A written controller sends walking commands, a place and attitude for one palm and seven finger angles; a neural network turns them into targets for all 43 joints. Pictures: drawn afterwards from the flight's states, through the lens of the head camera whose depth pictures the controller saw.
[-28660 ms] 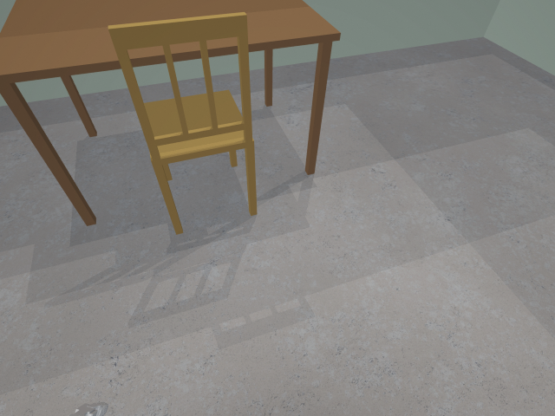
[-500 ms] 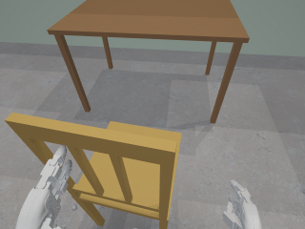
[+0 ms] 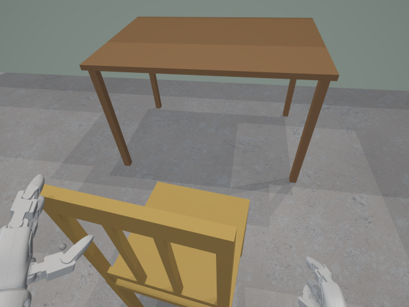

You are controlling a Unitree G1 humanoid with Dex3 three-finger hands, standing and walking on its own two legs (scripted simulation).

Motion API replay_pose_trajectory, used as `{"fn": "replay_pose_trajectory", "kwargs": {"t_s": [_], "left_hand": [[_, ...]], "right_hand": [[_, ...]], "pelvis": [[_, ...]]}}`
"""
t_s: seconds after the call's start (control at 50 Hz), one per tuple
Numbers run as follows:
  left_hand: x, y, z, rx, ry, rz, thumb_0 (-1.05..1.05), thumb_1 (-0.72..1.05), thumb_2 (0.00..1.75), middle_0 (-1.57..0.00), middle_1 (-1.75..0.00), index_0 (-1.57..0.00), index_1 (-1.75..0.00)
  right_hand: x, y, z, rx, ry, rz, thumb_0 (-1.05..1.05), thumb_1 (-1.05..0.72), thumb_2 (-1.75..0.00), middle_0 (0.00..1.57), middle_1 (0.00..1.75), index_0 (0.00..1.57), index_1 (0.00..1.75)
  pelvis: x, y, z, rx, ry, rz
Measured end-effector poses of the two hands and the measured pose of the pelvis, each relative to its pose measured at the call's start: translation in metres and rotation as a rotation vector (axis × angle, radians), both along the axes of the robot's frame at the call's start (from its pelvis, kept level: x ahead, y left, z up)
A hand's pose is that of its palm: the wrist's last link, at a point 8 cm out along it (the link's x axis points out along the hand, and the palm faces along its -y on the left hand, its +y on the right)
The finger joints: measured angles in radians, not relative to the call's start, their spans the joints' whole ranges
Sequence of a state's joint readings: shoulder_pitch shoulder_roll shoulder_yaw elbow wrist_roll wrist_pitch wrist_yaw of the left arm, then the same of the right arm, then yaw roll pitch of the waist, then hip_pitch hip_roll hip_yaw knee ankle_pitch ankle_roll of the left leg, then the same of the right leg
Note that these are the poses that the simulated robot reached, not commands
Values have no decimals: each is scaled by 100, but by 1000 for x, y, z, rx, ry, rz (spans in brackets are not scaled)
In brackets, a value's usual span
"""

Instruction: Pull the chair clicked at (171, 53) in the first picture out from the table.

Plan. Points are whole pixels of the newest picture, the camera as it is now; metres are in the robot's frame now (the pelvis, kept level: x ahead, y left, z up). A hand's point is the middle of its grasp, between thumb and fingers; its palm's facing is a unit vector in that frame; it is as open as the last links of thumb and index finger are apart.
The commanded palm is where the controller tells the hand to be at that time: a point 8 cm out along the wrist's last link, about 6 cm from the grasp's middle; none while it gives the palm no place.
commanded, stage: draw the hand back to the body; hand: left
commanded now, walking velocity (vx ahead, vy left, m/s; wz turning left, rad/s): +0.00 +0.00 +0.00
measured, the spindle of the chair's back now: (128, 255) +0.24 +0.22 -0.08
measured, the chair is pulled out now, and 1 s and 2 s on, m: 0.69 0.69 0.69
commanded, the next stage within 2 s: step back with the hand held close in 0.56 s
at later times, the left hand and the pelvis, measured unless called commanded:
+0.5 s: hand (62, 211) +0.20 +0.25 +0.16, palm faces +0.44 -0.79 -0.44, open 7.5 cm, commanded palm +0.15 +0.29 +0.19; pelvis +0.01 -0.01 +0.01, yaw -1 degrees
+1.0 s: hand (51, 223) +0.18 +0.25 +0.16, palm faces +0.35 -0.78 -0.52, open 7.4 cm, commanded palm +0.13 +0.30 +0.19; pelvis -0.02 +0.00 +0.01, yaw -2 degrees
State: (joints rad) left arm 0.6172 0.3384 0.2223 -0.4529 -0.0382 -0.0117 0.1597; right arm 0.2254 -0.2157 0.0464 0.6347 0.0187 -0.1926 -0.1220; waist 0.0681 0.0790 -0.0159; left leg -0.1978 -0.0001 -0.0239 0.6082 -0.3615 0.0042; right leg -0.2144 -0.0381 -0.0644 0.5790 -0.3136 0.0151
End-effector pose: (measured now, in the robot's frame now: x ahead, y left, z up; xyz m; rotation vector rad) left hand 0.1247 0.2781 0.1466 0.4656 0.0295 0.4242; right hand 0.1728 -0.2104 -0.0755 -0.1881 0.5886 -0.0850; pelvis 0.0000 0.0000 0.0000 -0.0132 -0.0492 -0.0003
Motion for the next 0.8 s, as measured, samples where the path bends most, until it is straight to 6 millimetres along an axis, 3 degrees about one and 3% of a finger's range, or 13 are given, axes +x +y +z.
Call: {"fn": "replay_pose_trajectory", "kwargs": {"t_s": [0.12, 0.28, 0.46, 0.8], "left_hand": [[6, 10, 13, 24, -18, 44, 0, 48, 70, -20, -25, -15, -22], [26, 18, 57, 99, -204, 71, 1, 75, 83, -21, -29, -19, -28], [36, 4, 35, 39, -107, 9, 1, 87, 89, -21, -30, -20, -30], [34, 12, 48, 90, -168, 2, 1, 89, 90, -21, -30, -21, -31]], "right_hand": [[14, -1, 3, -16, 11, 41, 1, -91, -90, 20, 30, 20, 30], [28, -6, 5, -5, 18, 54, 1, -91, -90, 20, 30, 20, 30], [19, -20, 6, -6, 56, 0, 1, -91, -90, 20, 30, 20, 30], [-1, -24, 2, -11, 108, -32, 1, -91, -90, 20, 30, 20, 30]], "pelvis": [[7, -3, 5, 3, -13, 6], [13, -7, 9, 7, -22, 6], [15, -12, 11, 6, -15, -12], [2, -10, 12, 0, 2, -16]]}}
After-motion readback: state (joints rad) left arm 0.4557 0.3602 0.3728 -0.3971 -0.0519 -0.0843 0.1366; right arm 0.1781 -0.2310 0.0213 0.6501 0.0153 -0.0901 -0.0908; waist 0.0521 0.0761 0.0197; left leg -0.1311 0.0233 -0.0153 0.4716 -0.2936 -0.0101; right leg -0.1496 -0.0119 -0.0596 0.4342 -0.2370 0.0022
